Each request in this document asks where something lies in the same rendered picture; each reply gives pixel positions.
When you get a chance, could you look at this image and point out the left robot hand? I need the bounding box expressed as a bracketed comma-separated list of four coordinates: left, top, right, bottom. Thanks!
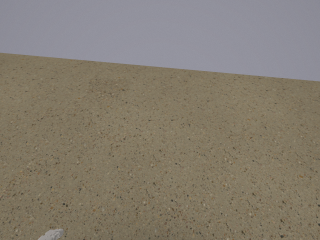
[38, 229, 64, 240]

